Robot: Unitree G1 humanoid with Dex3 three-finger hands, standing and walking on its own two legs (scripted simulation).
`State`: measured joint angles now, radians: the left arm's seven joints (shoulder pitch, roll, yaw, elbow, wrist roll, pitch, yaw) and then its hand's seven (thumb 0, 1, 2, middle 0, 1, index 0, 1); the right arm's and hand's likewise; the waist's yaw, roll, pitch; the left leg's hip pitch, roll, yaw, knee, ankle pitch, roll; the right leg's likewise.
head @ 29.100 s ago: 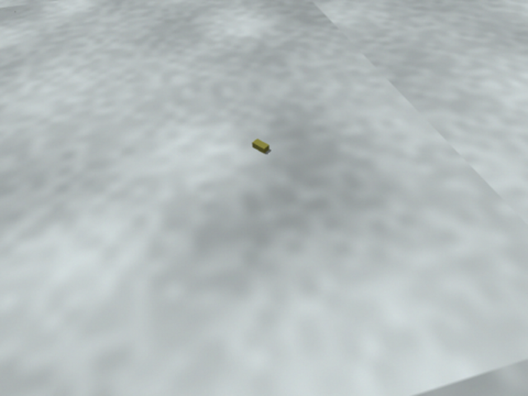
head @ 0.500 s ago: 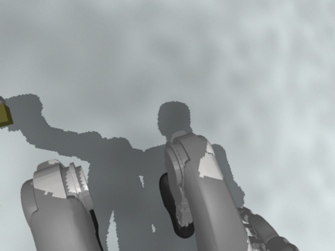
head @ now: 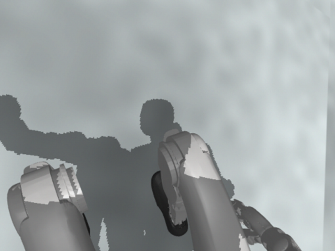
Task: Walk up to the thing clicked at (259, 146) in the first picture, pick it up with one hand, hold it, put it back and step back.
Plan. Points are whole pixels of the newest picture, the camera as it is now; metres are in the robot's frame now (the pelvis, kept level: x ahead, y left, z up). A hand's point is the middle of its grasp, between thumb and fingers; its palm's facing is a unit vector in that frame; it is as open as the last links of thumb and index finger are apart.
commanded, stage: rest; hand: left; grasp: from above
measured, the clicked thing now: out of the picture +0.42 +0.35 -0.27
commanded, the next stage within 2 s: open in 0.34 s
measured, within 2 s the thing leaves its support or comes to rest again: rests again in 0.06 s
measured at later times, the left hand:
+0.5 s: hand out of the picture +0.41 +0.35 -0.24, palm faces -0.46 -0.15 -0.88, open 7.2 cm
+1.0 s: hand out of the picture +0.41 +0.35 -0.24, palm faces -0.44 -0.15 -0.88, open 10.3 cm
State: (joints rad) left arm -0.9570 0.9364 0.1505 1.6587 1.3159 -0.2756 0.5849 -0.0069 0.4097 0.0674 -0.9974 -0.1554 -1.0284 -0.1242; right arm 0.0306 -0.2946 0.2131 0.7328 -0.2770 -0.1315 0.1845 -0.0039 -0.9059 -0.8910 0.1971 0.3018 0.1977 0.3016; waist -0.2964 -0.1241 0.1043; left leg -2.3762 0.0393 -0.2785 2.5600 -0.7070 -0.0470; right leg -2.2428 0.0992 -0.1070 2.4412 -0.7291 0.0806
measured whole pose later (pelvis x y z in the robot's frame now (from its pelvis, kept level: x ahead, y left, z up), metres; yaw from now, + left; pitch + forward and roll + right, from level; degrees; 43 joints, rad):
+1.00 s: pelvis +0.00 +0.00 +0.00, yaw -2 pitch +26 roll -14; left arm -0.95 1.00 0.14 1.70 1.31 -0.28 0.62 0.00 0.07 0.49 -0.58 -0.52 -0.59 -0.50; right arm 0.02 -0.32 0.28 0.70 -0.31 -0.19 0.22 0.00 -0.90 -0.89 0.20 0.30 0.20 0.30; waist -0.32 -0.15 0.14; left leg -2.36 0.04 -0.31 2.58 -0.71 -0.04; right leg -2.22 0.11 -0.13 2.43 -0.72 0.09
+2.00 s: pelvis -0.01 +0.00 +0.04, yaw +3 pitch +32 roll -10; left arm -0.89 0.77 -0.01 1.27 1.10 -0.10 0.22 0.00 -0.37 0.88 -0.19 -0.90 -0.19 -0.89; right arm 0.09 -0.30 0.08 0.68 -0.13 -0.07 0.23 0.00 -0.91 -0.89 0.20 0.30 0.20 0.30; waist -0.17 0.02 -0.05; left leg -2.30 0.04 -0.19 2.39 -0.67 -0.02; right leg -2.17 0.06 -0.06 2.31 -0.71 0.07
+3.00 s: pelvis -0.01 +0.00 +0.14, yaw +8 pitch +33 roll -6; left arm -0.43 0.55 0.05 0.66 0.64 0.03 0.02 0.00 0.66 0.86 -0.22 -0.36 -0.21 -0.36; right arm 0.16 -0.28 -0.01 0.63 -0.02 0.03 0.09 0.00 -0.91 -0.89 0.20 0.30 0.20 0.30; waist -0.08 0.04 -0.17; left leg -2.01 0.05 -0.12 2.06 -0.64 -0.02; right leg -1.92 0.03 -0.03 2.02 -0.69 0.05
